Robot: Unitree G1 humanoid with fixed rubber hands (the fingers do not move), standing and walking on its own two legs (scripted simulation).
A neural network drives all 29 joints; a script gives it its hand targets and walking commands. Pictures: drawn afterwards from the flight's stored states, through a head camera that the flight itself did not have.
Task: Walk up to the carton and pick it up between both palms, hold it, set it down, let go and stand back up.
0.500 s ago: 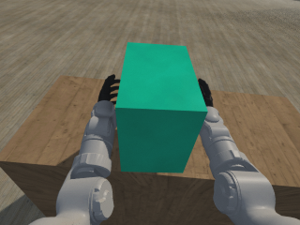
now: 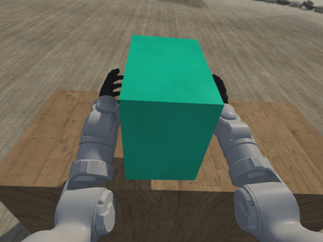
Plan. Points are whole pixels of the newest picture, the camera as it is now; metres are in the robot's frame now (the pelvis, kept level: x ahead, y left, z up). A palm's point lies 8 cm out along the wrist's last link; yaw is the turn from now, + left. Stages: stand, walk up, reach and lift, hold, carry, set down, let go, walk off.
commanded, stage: reach and lift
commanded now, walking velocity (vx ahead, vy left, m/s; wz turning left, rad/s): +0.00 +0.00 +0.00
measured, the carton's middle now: (162, 105) +0.43 +0.00 +0.16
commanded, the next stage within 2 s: hold in 1.42 s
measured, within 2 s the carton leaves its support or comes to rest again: neither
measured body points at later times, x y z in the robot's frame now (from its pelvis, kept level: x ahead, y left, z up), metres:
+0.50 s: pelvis +0.00 +0.01 +0.00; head -0.04 +0.03 +0.45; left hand +0.41 +0.14 +0.22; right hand +0.40 -0.13 +0.23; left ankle +0.04 +0.12 -0.75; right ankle +0.01 -0.11 -0.75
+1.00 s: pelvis +0.01 +0.01 +0.00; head -0.05 +0.03 +0.45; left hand +0.41 +0.14 +0.24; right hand +0.41 -0.14 +0.25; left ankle +0.04 +0.12 -0.75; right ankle +0.01 -0.11 -0.75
